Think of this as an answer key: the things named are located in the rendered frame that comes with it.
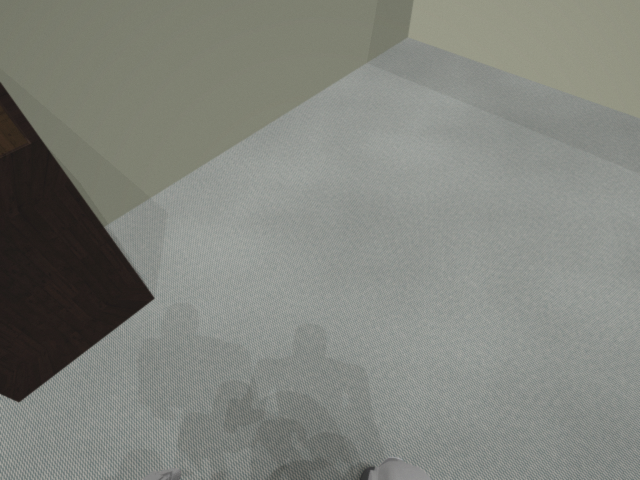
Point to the robot right shin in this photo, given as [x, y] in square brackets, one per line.
[391, 459]

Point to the drawer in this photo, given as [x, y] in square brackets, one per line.
[10, 136]

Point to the cabinet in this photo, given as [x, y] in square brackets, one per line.
[64, 283]

